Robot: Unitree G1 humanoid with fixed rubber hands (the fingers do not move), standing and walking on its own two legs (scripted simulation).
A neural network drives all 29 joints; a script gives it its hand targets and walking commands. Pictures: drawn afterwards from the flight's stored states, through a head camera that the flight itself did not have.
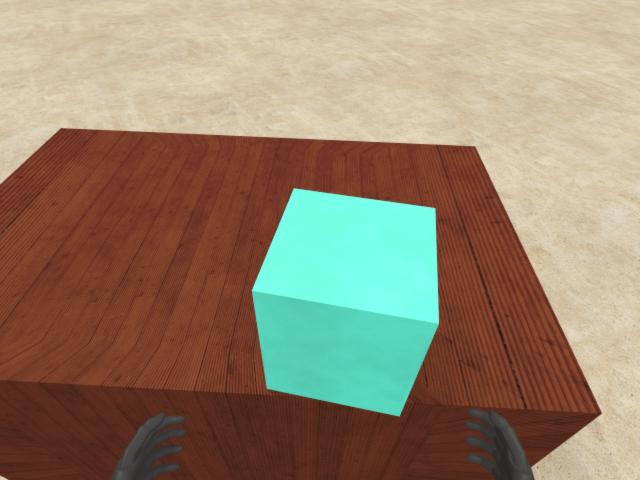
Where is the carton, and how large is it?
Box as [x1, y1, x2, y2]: [252, 188, 438, 416]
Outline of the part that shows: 294,188 252,289 267,388 399,416 438,324 434,208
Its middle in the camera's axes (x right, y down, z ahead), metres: +0.04 +0.10 +0.58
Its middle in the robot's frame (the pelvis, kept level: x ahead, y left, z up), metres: +0.39 +0.00 +0.00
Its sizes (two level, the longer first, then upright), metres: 0.210 0.200 0.250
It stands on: a pedestal, 0.65 m high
